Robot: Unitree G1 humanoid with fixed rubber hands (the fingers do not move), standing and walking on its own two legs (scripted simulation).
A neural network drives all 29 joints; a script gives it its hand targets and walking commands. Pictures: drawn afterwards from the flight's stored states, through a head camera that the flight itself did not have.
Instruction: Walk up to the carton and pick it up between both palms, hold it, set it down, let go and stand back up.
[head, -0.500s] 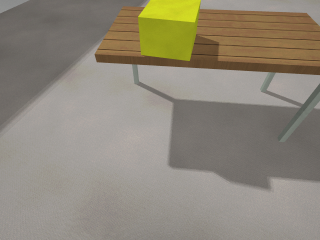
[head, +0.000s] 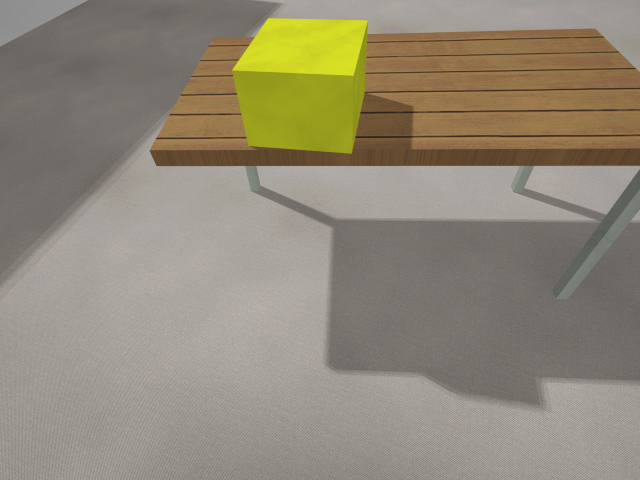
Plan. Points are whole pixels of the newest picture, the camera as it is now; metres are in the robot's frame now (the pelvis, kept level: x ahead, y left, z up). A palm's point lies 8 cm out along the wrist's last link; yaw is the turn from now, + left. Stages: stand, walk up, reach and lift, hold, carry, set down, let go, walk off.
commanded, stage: walk up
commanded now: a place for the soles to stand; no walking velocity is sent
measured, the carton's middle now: (308, 83) +0.99 +0.07 +0.01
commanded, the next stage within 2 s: none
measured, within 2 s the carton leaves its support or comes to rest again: neither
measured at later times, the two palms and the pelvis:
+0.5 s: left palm out of the picture +0.08 +0.34 -0.10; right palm out of the picture +0.09 -0.31 -0.11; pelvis +0.03 +0.01 -0.01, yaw -2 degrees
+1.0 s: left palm out of the picture +0.10 +0.34 -0.10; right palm out of the picture +0.11 -0.31 -0.10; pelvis +0.03 +0.01 +0.00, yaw -2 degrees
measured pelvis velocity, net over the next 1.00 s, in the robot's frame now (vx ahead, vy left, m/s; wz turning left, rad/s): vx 0.03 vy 0.01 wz -0.03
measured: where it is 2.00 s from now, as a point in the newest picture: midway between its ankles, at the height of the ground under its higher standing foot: (334, 474)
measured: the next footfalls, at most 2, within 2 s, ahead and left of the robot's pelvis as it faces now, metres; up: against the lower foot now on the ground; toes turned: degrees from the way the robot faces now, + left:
left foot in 0.10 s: +0.10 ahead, +0.17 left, +0.00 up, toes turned +2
left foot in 1.50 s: +0.30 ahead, +0.14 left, +0.00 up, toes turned +1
